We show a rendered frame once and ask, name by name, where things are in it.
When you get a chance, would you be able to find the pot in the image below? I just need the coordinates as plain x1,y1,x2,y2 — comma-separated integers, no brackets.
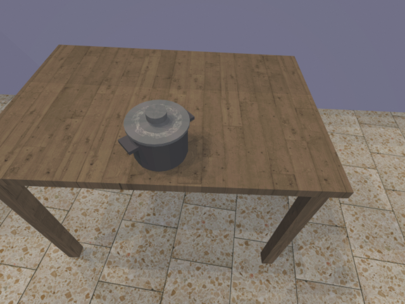
118,111,194,172

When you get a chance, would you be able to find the lid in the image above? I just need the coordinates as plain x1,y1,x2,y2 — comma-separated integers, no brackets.
123,99,190,147

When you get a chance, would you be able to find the knob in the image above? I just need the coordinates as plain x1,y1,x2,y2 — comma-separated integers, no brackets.
145,104,167,124

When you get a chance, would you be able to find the table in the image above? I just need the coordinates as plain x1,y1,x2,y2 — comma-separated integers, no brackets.
0,44,354,264

